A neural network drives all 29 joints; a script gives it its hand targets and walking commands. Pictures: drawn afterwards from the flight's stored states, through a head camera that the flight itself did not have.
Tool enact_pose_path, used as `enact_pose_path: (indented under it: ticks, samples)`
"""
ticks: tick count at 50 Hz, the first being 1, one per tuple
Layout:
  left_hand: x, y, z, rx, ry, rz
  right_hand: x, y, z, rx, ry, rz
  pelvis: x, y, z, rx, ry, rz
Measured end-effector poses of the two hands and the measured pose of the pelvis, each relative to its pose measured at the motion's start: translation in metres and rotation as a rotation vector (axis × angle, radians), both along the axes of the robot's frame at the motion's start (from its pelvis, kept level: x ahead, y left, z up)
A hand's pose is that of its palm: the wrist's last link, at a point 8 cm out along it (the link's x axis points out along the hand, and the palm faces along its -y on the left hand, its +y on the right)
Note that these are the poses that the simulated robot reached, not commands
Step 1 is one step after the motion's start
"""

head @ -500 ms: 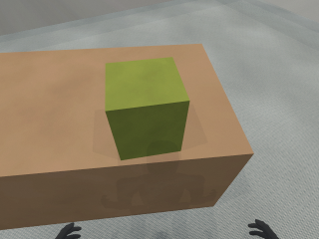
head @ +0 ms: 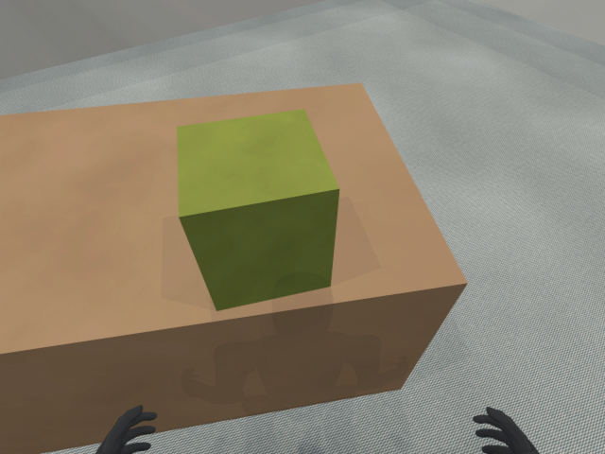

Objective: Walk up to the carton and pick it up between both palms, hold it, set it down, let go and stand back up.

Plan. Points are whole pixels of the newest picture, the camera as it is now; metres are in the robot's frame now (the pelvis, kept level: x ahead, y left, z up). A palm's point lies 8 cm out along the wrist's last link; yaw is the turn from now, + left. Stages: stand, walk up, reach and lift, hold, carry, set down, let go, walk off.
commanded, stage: walk up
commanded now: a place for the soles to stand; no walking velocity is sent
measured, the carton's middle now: (259, 212) +0.48 +0.08 +0.01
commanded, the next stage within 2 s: reach and lift in 0.84 s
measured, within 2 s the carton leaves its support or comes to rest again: neither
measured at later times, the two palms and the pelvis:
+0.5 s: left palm out of the picture +0.12 +0.27 -0.07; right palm out of the picture +0.07 -0.27 -0.09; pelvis -0.01 +0.01 +0.00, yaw -3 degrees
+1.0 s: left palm (115, 448) +0.15 +0.26 -0.08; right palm out of the picture +0.12 -0.27 -0.09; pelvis -0.03 +0.01 +0.00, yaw +2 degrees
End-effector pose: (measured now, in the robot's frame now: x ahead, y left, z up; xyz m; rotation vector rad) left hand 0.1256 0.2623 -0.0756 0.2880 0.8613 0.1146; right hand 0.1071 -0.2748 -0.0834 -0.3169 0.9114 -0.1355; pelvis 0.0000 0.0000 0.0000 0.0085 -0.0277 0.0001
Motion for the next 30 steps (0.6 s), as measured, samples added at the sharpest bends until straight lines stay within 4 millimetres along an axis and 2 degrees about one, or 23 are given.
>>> enact_pose_path:
  ticks: [7,16,30]
  samples:
    - [-0.004,0.008,-0.001,0.004,0.019,-0.008,-0.009,0.01,0.002,0.005,-0.006,-0.006,-0.003,0.008,0.003,0.007,-0.001,-0.02]
    - [0.004,0.003,0.003,0.002,-0.014,-0.037,-0.022,0.006,0.001,0.006,0.009,-0.037,-0.009,0.008,0.003,0.004,-0.006,-0.035]
    - [-0.004,0.007,0.005,0.011,-0.004,-0.05,-0.042,0.009,-0.003,0.013,0.029,-0.058,-0.015,0.013,0.003,0.009,-0.006,-0.052]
